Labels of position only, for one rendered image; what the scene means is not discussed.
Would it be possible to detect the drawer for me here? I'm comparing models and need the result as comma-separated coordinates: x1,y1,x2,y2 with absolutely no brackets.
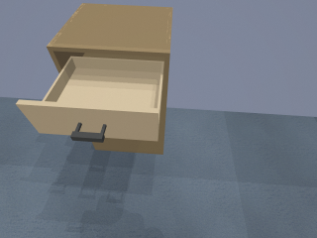
16,56,164,142

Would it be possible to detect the handle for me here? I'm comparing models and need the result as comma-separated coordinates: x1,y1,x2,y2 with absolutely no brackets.
70,122,107,143

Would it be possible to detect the cabinet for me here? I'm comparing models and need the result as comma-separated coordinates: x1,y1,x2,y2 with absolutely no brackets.
47,3,173,155

